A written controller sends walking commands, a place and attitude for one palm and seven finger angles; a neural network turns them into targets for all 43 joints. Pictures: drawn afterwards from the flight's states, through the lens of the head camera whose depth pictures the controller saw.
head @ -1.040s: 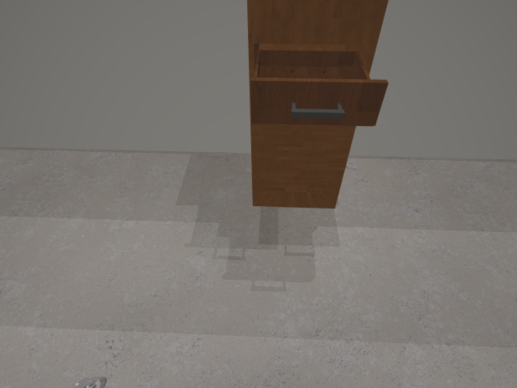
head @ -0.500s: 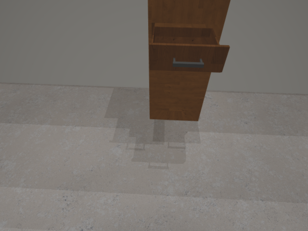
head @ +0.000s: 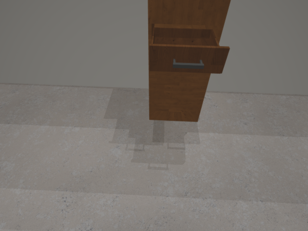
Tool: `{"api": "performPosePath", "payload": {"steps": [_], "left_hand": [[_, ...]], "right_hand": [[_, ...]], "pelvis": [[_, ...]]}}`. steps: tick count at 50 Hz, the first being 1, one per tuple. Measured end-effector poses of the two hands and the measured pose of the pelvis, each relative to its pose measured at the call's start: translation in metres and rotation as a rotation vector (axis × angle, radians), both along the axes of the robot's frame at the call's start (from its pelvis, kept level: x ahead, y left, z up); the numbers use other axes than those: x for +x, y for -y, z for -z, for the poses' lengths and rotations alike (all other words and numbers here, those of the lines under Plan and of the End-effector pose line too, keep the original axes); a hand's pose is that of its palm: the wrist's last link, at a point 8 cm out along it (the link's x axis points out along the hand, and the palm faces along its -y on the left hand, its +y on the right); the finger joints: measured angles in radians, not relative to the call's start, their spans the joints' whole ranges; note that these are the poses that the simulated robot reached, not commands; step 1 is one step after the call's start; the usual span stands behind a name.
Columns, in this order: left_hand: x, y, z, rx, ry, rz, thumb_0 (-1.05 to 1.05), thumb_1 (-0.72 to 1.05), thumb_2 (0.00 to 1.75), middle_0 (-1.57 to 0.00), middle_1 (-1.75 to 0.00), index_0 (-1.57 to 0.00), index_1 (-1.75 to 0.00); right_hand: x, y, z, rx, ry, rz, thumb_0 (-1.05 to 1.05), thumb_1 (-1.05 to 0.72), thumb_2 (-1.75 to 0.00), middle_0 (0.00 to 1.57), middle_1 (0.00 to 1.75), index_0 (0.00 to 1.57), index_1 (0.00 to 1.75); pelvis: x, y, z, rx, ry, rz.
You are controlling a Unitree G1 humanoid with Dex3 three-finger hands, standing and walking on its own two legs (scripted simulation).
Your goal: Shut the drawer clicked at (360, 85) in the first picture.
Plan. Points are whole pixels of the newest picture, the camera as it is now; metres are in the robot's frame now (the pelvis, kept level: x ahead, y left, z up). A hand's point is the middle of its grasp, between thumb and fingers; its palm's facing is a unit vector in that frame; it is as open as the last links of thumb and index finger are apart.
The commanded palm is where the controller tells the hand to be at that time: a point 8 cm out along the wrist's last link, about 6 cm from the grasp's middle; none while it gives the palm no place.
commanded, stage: look at it before walking up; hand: left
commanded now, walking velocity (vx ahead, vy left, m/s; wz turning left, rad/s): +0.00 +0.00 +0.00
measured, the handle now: (187, 63) +0.87 -0.12 -0.01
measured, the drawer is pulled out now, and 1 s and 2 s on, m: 0.27 0.27 0.27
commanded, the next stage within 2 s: walk to a spot facing it in 0.40 s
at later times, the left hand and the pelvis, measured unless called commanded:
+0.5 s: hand out of the picture +0.08 +0.25 -0.15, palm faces -0.03 -0.94 -0.34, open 7.3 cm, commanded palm none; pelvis +0.01 +0.00 +0.00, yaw +0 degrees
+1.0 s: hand out of the picture +0.06 +0.16 -0.18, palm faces -0.15 -0.95 -0.27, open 7.3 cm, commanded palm none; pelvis -0.01 -0.03 -0.02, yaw -12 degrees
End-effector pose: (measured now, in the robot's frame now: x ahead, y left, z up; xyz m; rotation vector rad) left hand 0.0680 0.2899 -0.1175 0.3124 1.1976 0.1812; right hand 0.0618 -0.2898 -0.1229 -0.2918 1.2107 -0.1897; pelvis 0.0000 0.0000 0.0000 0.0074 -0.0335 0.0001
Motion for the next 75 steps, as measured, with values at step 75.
{"api": "performPosePath", "payload": {"steps": [75], "left_hand": [[0.097, 0.047, 0.024, -0.121, -0.057, 0.385, 0.01, 0.91, 0.90, -0.20, -0.30, -0.20, -0.30]], "right_hand": [[-0.112, -0.054, -0.015, -0.016, 0.112, 0.503, 0.00, -0.91, -0.90, 0.20, 0.30, 0.20, 0.30]], "pelvis": [[0.007, -0.025, 0.002, -0.020, -0.059, 0.500]]}}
